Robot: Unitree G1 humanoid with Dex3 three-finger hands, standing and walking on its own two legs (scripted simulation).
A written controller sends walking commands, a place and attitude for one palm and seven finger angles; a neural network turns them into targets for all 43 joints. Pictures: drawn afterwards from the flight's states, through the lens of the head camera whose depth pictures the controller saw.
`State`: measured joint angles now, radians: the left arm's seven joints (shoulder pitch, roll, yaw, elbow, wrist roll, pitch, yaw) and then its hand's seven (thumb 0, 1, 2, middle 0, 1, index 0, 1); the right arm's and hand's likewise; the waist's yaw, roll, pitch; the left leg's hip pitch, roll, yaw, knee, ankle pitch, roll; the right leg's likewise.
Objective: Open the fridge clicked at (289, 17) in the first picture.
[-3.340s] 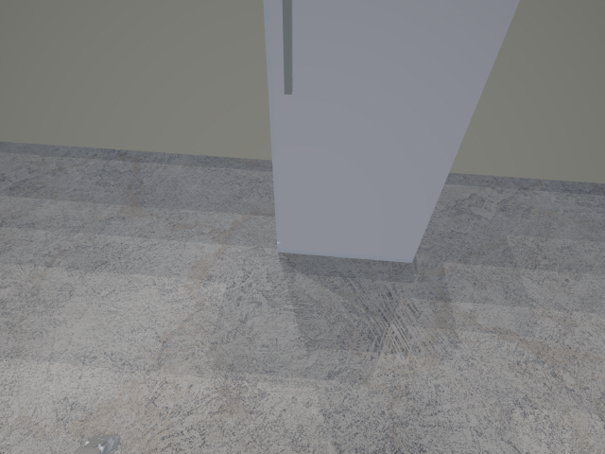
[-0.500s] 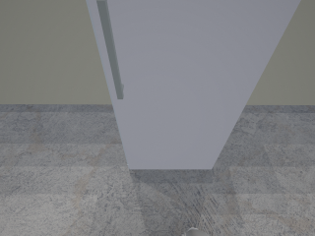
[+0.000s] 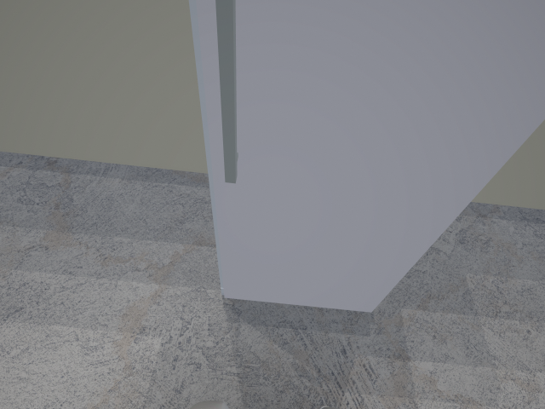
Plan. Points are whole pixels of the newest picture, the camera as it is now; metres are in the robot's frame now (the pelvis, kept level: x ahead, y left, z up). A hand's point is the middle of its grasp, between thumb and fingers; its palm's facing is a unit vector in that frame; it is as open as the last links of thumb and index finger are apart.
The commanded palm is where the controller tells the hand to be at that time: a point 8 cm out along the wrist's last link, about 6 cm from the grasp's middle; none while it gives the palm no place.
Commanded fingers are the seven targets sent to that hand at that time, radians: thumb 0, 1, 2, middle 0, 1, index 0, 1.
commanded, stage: come to a stop and stand still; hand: left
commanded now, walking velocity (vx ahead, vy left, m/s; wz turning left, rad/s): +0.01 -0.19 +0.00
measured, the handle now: (231, 98) +0.49 +0.12 +0.18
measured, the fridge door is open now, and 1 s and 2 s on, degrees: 0 0 0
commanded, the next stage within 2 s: look again from close up in 1.60 s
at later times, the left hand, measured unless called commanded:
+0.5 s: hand out of the picture -0.05 +0.16 -0.16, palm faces +0.02 -0.98 -0.21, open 7.4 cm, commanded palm none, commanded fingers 0.00 0.90 0.90 -0.20 -0.30 -0.20 -0.30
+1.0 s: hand out of the picture -0.08 +0.09 -0.16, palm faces +0.04 -0.99 -0.12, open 7.4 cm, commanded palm none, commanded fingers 0.00 0.90 0.90 -0.20 -0.30 -0.20 -0.30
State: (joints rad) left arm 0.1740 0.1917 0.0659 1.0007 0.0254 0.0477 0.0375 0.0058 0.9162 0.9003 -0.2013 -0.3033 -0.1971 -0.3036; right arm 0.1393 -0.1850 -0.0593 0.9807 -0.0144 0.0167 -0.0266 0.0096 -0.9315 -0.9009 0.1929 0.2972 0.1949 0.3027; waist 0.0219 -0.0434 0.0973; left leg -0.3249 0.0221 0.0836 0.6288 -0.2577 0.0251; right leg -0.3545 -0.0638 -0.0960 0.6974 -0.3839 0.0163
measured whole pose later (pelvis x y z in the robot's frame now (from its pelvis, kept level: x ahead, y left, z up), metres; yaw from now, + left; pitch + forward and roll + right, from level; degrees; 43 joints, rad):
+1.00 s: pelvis -0.05 -0.04 +0.01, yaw -1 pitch -1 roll -1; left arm 0.33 0.07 0.00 1.14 0.01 -0.01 0.04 0.01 0.91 0.90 -0.20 -0.30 -0.20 -0.30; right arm 0.33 -0.08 -0.01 1.17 -0.01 0.00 -0.04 0.00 -0.91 -0.90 0.19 0.30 0.20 0.30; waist 0.00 0.01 0.03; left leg -0.28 0.07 0.01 0.48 -0.17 -0.04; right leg -0.11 0.03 -0.06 0.42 -0.30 -0.04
